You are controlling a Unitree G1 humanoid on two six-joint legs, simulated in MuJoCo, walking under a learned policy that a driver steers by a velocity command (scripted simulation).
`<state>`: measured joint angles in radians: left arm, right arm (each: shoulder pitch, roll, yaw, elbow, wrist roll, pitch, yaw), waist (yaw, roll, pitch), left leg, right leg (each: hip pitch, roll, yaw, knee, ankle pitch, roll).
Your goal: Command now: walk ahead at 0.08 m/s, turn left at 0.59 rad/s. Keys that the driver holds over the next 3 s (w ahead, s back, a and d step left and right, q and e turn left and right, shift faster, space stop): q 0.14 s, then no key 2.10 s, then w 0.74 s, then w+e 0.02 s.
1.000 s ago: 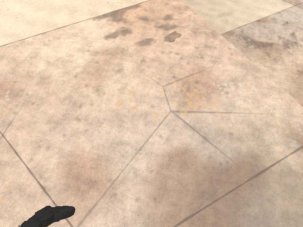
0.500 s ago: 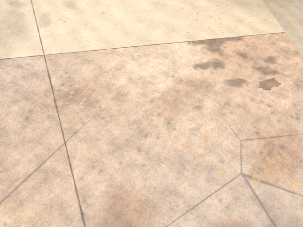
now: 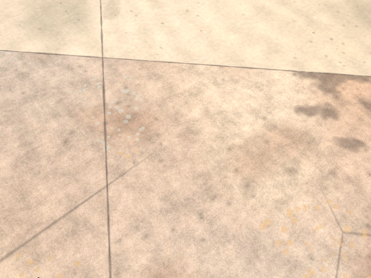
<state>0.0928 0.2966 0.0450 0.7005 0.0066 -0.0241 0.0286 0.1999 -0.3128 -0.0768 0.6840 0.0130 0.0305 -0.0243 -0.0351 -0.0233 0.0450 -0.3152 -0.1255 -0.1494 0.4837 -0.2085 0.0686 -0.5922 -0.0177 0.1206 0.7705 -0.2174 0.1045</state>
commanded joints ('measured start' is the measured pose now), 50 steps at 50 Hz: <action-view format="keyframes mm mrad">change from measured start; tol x16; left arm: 1 -4 101 30 -70 -4 -17 -8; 50 104 79 19 236 -2 16 15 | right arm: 1 -31 -150 -38 -78 1 0 -8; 50 24 -27 18 133 -20 -34 7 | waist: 1 19 166 -166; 4 72 180 -151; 6 -22 -235 -180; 21 27 -164 -141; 24 110 221 -135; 50 52 34 -51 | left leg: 1 99 242 -255 -37 350 138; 4 90 185 -298 56 262 71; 6 -216 -43 -48 392 -443 -49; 7 -283 15 -19 620 -495 -99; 11 -266 65 12 737 -293 -158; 22 207 109 132 -131 72 -66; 24 177 357 -126 -136 196 79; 27 61 245 -52 -153 -88 26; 50 120 163 46 -97 204 -20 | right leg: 1 129 46 -14 -99 -18 -12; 4 304 21 -18 -388 174 -65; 6 554 -364 372 -403 636 -317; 19 450 -224 65 -397 389 -330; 24 238 -28 -130 -252 -139 -84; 50 449 -50 -104 -338 180 -51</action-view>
